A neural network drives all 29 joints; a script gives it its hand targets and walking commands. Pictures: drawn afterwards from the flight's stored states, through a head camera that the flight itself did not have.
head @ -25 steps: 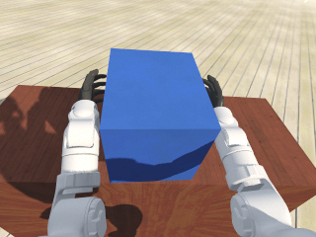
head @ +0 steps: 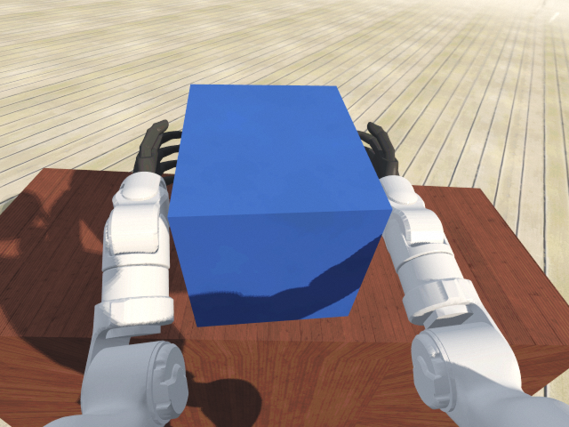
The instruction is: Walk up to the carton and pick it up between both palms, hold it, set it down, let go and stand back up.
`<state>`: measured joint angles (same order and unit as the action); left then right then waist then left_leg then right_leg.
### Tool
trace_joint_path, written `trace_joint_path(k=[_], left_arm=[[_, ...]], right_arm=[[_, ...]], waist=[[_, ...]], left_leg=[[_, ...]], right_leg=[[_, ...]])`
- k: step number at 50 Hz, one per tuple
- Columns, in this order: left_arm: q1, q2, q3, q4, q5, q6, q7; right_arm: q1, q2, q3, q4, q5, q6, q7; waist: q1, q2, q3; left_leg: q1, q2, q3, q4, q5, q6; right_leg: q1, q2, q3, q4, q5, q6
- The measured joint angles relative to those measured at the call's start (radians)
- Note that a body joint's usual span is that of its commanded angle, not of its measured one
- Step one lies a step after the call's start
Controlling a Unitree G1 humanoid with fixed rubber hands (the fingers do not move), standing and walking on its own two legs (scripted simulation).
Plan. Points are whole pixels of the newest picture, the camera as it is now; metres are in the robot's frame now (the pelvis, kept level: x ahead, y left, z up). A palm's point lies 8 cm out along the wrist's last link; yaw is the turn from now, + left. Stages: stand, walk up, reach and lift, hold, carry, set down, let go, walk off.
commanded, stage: reach and lift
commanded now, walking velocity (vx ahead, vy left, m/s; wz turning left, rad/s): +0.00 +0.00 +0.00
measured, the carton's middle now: (269, 201) +0.39 +0.01 +0.15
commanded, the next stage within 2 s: hold in 0.58 s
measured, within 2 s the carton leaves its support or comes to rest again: neither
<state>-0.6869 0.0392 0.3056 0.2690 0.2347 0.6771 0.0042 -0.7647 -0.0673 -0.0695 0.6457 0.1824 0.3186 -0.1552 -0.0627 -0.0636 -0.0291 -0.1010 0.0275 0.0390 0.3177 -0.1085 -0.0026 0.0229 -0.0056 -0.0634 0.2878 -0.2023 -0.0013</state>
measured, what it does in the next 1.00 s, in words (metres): stands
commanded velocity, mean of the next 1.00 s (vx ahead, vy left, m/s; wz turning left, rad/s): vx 0.00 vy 0.00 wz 0.00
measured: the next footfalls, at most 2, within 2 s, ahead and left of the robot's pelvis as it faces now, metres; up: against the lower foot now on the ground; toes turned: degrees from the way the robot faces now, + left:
none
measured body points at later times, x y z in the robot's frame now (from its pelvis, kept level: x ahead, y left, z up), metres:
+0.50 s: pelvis +0.00 +0.00 +0.00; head -0.06 +0.02 +0.45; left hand +0.38 +0.16 +0.22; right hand +0.38 -0.16 +0.21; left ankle +0.05 +0.12 -0.75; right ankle -0.02 -0.11 -0.75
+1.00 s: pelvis +0.00 +0.00 +0.00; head -0.07 +0.03 +0.44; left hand +0.37 +0.16 +0.24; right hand +0.37 -0.16 +0.24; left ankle +0.05 +0.12 -0.75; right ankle -0.02 -0.11 -0.75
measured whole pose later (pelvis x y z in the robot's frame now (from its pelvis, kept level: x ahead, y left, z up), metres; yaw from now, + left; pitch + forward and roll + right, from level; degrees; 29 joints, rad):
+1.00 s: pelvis +0.00 +0.00 +0.00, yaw -1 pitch -6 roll -1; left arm -0.68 0.02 0.30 0.12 0.23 0.85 0.01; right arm -0.80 -0.13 -0.02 0.53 0.31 0.51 -0.20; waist -0.09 -0.04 -0.08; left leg -0.11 0.03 0.04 0.35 -0.13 0.00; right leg 0.01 0.01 -0.03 0.30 -0.20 0.00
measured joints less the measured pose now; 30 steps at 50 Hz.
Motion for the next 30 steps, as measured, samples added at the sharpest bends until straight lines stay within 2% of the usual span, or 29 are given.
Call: trace_joint_path(k=[4, 10, 24, 30], left_arm=[[0.011, 0.002, -0.01, -0.015, 0.006, 0.013, -0.001], [0.058, -0.008, -0.032, -0.107, 0.015, 0.045, 0.001], [0.0, -0.015, -0.009, -0.062, 0.002, 0.065, 0.014], [-0.017, -0.002, 0.001, -0.034, -0.009, 0.067, 0.011]], right_arm=[[0.0, -0.007, 0.014, 0.0, 0.017, 0.006, -0.003], [0.036, -0.021, 0.044, -0.07, 0.069, 0.026, -0.011], [0.003, -0.037, 0.037, -0.053, 0.062, 0.056, -0.011], [-0.031, -0.035, 0.033, -0.027, 0.06, 0.073, -0.016]], waist=[[-0.008, -0.005, 0.005], [-0.035, -0.003, 0.015], [-0.009, 0.026, -0.011], [-0.01, 0.023, -0.022]], left_leg=[[0.011, -0.002, -0.002, 0.004, -0.007, 0.001], [0.013, -0.005, -0.009, 0.02, -0.017, 0.003], [-0.015, 0.006, 0.007, 0.009, -0.002, 0.0], [-0.013, 0.004, -0.004, 0.003, 0.001, -0.003]], right_leg=[[0.017, -0.001, 0.0, -0.008, -0.001, 0.002], [0.029, -0.002, -0.003, -0.009, -0.003, 0.006], [-0.019, 0.008, 0.021, 0.001, 0.009, 0.0], [-0.014, 0.009, 0.013, -0.002, 0.007, -0.002]])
